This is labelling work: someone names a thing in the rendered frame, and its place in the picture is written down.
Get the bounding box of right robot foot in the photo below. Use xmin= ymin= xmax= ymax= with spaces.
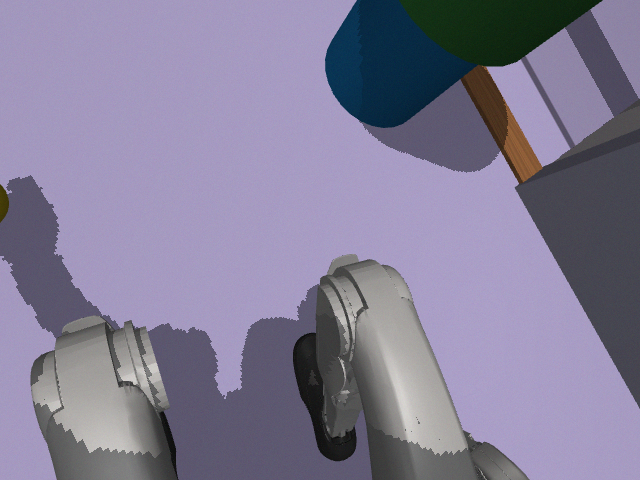
xmin=293 ymin=333 xmax=356 ymax=461

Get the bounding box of left robot foot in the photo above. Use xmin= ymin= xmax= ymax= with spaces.
xmin=160 ymin=411 xmax=178 ymax=479

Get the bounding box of potted plant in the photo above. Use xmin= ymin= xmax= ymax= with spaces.
xmin=325 ymin=0 xmax=603 ymax=128

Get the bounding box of ball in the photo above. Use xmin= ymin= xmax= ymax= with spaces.
xmin=0 ymin=184 xmax=9 ymax=222

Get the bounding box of right robot hand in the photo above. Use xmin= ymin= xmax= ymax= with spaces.
xmin=463 ymin=430 xmax=529 ymax=480

